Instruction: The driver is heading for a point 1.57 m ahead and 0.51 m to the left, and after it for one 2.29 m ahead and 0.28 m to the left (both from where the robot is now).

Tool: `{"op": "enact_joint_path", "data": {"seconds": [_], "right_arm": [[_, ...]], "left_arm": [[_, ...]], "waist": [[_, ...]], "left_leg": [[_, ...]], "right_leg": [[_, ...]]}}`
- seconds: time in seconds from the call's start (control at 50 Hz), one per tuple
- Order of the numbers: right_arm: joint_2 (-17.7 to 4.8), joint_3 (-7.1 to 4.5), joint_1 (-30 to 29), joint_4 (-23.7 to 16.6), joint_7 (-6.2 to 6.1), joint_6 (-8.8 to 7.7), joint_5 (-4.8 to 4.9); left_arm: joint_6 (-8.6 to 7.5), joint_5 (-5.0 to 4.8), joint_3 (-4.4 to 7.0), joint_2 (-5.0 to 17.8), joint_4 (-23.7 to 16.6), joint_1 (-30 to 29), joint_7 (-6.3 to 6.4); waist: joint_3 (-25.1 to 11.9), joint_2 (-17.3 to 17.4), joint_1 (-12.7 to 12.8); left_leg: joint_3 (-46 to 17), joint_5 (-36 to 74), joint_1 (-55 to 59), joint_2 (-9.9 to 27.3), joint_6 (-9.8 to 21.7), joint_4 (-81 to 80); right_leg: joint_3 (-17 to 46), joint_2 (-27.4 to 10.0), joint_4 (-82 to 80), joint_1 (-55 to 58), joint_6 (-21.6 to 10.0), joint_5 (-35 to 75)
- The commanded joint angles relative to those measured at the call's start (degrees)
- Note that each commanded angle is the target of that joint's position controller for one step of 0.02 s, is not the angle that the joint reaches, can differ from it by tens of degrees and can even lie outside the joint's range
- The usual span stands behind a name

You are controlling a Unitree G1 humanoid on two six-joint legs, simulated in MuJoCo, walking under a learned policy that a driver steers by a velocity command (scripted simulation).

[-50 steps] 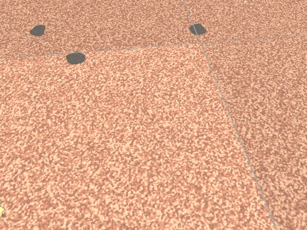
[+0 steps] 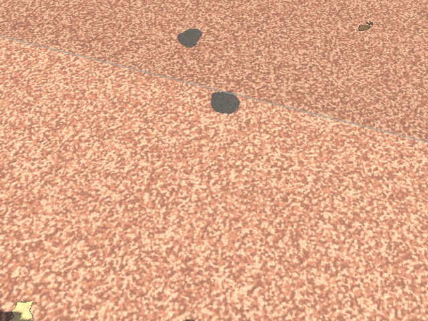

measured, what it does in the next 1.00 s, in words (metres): walks ahead, turning left: right foot, then left foot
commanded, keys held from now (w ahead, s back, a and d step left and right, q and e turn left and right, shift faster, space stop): q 0.12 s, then w+q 0.62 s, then w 0.26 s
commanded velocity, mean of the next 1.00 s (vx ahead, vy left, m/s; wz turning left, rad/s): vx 0.34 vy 0.00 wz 0.53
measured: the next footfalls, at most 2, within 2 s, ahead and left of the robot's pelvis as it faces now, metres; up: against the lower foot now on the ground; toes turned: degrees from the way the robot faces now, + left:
right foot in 0.18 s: +0.11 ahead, -0.16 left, +0.00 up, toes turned +13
left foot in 0.66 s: +0.21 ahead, +0.18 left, +0.00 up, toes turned +28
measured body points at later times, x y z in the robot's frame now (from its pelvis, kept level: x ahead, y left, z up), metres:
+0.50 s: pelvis +0.10 -0.03 +0.01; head +0.11 -0.04 +0.46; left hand +0.05 +0.26 -0.09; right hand +0.35 -0.23 -0.08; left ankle +0.13 +0.15 -0.67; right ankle +0.07 -0.17 -0.73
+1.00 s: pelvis +0.29 +0.13 +0.01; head +0.30 +0.16 +0.46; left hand +0.32 +0.45 -0.08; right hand +0.48 -0.07 -0.10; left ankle +0.18 +0.16 -0.73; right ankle +0.54 +0.10 -0.67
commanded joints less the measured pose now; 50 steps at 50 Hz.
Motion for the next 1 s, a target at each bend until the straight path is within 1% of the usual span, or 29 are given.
{"op": "enact_joint_path", "data": {"seconds": [0.02, 0.06, 0.12, 0.16, 0.18, 0.2, 0.22, 0.24, 0.26, 0.3, 0.32, 0.38, 0.44, 0.5, 0.58, 0.62, 0.64, 0.66, 0.68, 0.7, 0.72, 0.74, 0.76, 0.78, 0.8, 0.84, 0.9, 0.94, 1.0], "right_arm": [[-9.54, -2.78, -2.33, -5.0, -1.18, 0.08, 0.24], [-9.41, -2.79, -2.27, -5.21, -1.19, 0.55, 0.14], [-9.07, -2.74, -1.54, -5.39, -0.95, 1.05, 0.31], [-8.38, -2.37, -2.49, -5.82, -1.11, 1.5, 1.0], [-6.71, -1.82, -1.46, -5.81, -1.19, 1.53, 1.1], [-3.36, -0.98, -0.34, -6.25, -1.12, 1.37, 1.05], [-5.37, -1.51, -2.36, -8.63, -0.81, 0.18, 1.21], [-8.86, -2.45, -2.38, -8.02, -0.62, -0.44, 0.6], [-9.73, -2.99, -1.0, -6.58, -0.35, -0.45, 0.49], [-7.57, -2.64, 0.57, -5.22, 0.04, -0.28, 0.22], [-6.27, -2.29, -0.07, -5.41, 0.42, -0.51, 0.45], [-4.24, -1.51, -3.57, -6.94, 0.98, -1.18, 1.05], [-3.22, -0.97, -6.21, -8.19, 1.6, -1.66, 1.14], [-2.15, -0.33, -8.39, -9.02, 2.51, -1.98, 1.22], [-2.65, -0.18, -9.29, -9.62, 3.44, -1.88, 1.5], [-3.84, -0.77, -6.53, -9.28, 3.55, -1.77, 1.33], [-5.17, -1.79, -0.94, -7.62, 3.41, -1.7, 1.16], [-8.88, -3.89, 8.53, -4.49, 2.78, -1.4, 1.39], [-14.22, -5.3, 17.62, -3.28, 1.58, -1.04, 2.03], [-18.67, -5.04, 15.81, -5.11, 1.85, -2.23, 1.91], [-13.08, -3.56, 15.36, -4.97, 2.37, -3.47, 1.51], [-10.2, -2.5, 13.71, -4.24, 2.31, -4.15, 1.07], [-8.17, -1.72, 10.15, -4.5, 2.26, -4.37, 0.9], [-6.47, -1.06, 6.54, -4.89, 2.08, -4.36, 0.58], [-5.68, -0.61, 4.39, -5.24, 1.82, -4.38, -0.08], [-6.06, -0.55, 3.79, -4.12, 1.29, -4.96, -0.26], [-6.92, -0.65, 5.98, -1.56, 0.5, -5.38, 0.27], [-7.31, -0.68, 7.84, 0.0, 0.18, -5.35, 0.51], [-8.21, -0.9, 11.77, 2.5, 0.02, -5.47, 1.05]], "left_arm": [[-0.02, -0.25, 1.16, 4.32, -1.99, 3.9, 0.09], [-0.35, -0.45, 1.18, 4.41, -2.44, 2.8, -0.21], [-1.37, -0.82, 1.46, 4.92, -2.8, 2.8, -0.91], [-1.97, -1.21, 1.86, 5.02, -1.74, 6.7, -1.54], [-1.98, -0.86, 2.6, 7.0, -1.28, 8.9, -1.39], [-1.64, 0.44, 3.46, 11.16, -1.33, 11.26, -0.98], [-1.86, 2.23, 4.2, 13.81, -1.0, 11.27, -1.59], [-2.46, 1.79, 3.54, 11.01, -2.83, 7.46, -1.34], [-2.65, 0.49, 2.99, 8.65, -3.25, 5.48, -0.77], [-2.75, -0.78, 2.32, 6.9, -3.26, 6.11, -0.04], [-2.96, -0.57, 2.09, 6.59, -3.03, 7.57, 0.16], [-3.48, 0.01, 2.26, 6.9, -2.23, 11.59, -0.06], [-3.68, -0.08, 2.75, 8.3, -1.58, 13.17, -0.46], [-3.76, -0.61, 3.41, 10.07, -0.83, 13.39, -0.99], [-3.51, -2.04, 4.18, 11.64, 0.44, 13.73, -1.9], [-3.05, -2.7, 4.56, 12.72, 0.88, 12.76, -2.14], [-2.89, -2.97, 4.47, 12.66, 0.93, 11.73, -2.07], [-3.0, -2.55, 3.61, 10.22, 1.14, 13.5, -1.96], [-3.34, 0.4, 1.7, 5.26, -0.92, 13.78, -2.01], [-5.25, 0.41, 0.37, 2.21, -5.37, 12.58, -1.96], [-6.82, -2.16, 1.78, 8.68, -5.56, 7.26, -2.41], [-7.66, -2.98, 1.88, 9.34, -6.08, 5.7, -2.78], [-7.79, -1.75, 1.71, 8.69, -4.64, 6.72, -2.56], [-7.53, -0.39, 1.88, 8.48, -3.84, 7.37, -2.49], [-6.93, -0.19, 1.87, 8.03, -3.2, 8.32, -2.84], [-5.86, 0.08, 1.53, 6.52, -2.16, 9.34, -3.19], [-5.43, 0.19, 0.54, 4.27, -3.39, 3.93, -3.21], [-5.75, -0.21, -0.16, 2.76, -4.3, -0.71, -3.66], [-6.21, -1.16, -0.58, 2.33, -5.86, -6.75, -4.64]], "waist": [[-12.11, 7.18, 1.58], [-11.13, 8.6, 0.96], [-10.93, 10.12, 0.48], [-11.55, 9.76, 2.98], [-11.01, 6.63, 3.65], [-11.02, -5.21, 3.15], [-6.13, -16.41, 3.19], [-3.63, -12.39, 2.32], [-3.08, -10.2, 1.58], [-3.03, -8.15, 2.29], [-2.74, -7.46, 2.98], [-1.63, -7.5, 5.45], [-1.03, -7.64, 6.67], [-0.08, -7.81, 7.16], [1.16, -7.41, 6.7], [-0.11, -7.18, 3.98], [-3.42, -5.8, 0.32], [-9.63, -2.12, -3.61], [-14.94, 10.02, -6.11], [-21.05, 21.06, -3.01], [-17.53, 11.13, -6.28], [-12.09, 10.03, -4.69], [-8.99, 4.55, -2.15], [-7.05, 4.32, -0.11], [-5.9, 5.48, 1.47], [-5.7, 4.97, 2.67], [-3.07, 3.55, 1.29], [-1.93, 4.17, -0.53], [0.42, 3.96, -2.92]], "left_leg": [[-16.14, -3.28, 6.28, 12.83, 8.64, -7.95], [-18.15, -7.45, 5.89, 12.46, 8.0, -7.86], [-21.99, -5.22, 8.47, 12.75, 7.33, -5.67], [-22.39, -15.8, 5.56, 10.49, 5.28, -4.31], [-19.9, -24.77, -0.79, 7.25, 2.57, -0.34], [-9.36, -31.5, -11.4, 0.36, -1.07, 14.31], [-3.8, -27.84, -21.19, -1.46, -2.01, 24.96], [-5.14, -22.44, -22.2, 2.65, -2.86, 31.02], [-4.01, -18.27, -22.45, 3.25, -3.85, 33.52], [-1.66, -13.28, -23.6, 4.78, -5.96, 38.98], [-0.46, -11.11, -23.32, 5.55, -6.39, 40.41], [1.5, -6.93, -24.53, 7.15, -7.45, 37.2], [2.39, -4.46, -22.88, 8.51, -7.96, 29.12], [4.54, -4.13, -17.54, 9.38, -7.18, 20.75], [7.54, -8.31, -10.82, 9.27, -3.9, 13.66], [10.08, -10.38, -3.97, 7.02, -1.23, 9.75], [12.03, -7.67, 5.37, 4.36, 0.38, 5.71], [11.63, -6.82, 20.28, 1.83, 2.42, 4.1], [-8.08, -8.04, 36.42, 14.6, 7.08, 2.37], [-41.75, -23.73, 45.44, 25.48, 18.06, -9.68], [-38.55, -24.68, 42.89, 25.59, 16.66, -12.77], [-30.93, -20.38, 37.69, 23.81, 14.78, -11.53], [-23.87, -13.68, 30.19, 21.38, 12.61, -10.83], [-18.63, -7.44, 24.15, 18.86, 11.32, -11.37], [-15.49, -2.25, 20.02, 17.2, 10.68, -12.82], [-11.29, 7.92, 16.53, 16.31, 11.15, -14.12], [-5.75, 13.56, 14.81, 14.3, 9.71, -15.19], [-3.18, 11.73, 13.75, 12.78, 7.97, -15.58], [-4.28, 5.59, 15.23, 14.53, 7.61, -16.95]], "right_leg": [[-0.55, 1.4, -4.92, 5.53, 0.79, 4.02], [-0.36, 2.03, -8.86, 6.95, 0.56, 4.03], [-0.38, 3.01, -16.14, 9.69, -0.61, 2.71], [-2.14, 3.07, -27.69, 18.26, -2.71, 7.9], [1.04, -1.86, -32.67, 25.26, -5.08, 6.58], [14.43, -14.22, -37.13, 31.69, -10.67, -4.92], [29.87, -21.07, -43.5, 27.46, -16.98, -14.03], [27.52, -20.29, -43.54, 26.02, -16.98, -16.22], [21.65, -17.22, -43.14, 26.31, -14.42, -14.04], [14.29, -14.34, -42.99, 28.52, -12.3, -8.35], [11.01, -13.51, -43.7, 28.21, -12.04, -5.77], [5.08, -13.06, -45.24, 30.02, -12.63, -1.5], [1.01, -14.01, -45.93, 31.61, -13.3, 3.13], [-3.47, -14.81, -46.03, 30.23, -13.21, 6.65], [-7.21, -16.3, -44.24, 30.05, -12.45, 8.87], [-9.49, -16.75, -39.23, 29.84, -11.48, 20.07], [-13.01, -15.22, -31.0, 28.17, -10.03, 31.76], [-17.27, -11.7, -16.8, 23.29, -7.85, 38.5], [-18.07, -8.08, 4.84, 6.27, -4.29, 11.17], [-7.61, 2.68, 20.35, -13.59, -1.91, -13.41], [-1.4, -0.57, 24.3, -19.47, -2.86, -8.48], [-2.14, -2.84, 22.04, -20.48, -4.53, -3.44], [-2.29, -5.34, 17.68, -16.48, -4.76, 1.16], [-2.14, -6.71, 12.51, -12.24, -4.36, 4.49], [-2.43, -7.27, 10.64, -8.8, -4.04, 6.99], [-3.97, -6.37, 7.77, -6.36, -2.51, 10.21], [-4.83, -5.24, -3.83, -6.6, -1.25, 19.52], [-5.73, -3.5, -13.34, -3.59, -1.6, 27.03], [-5.84, -1.81, -21.35, -1.43, -2.88, 32.51]]}}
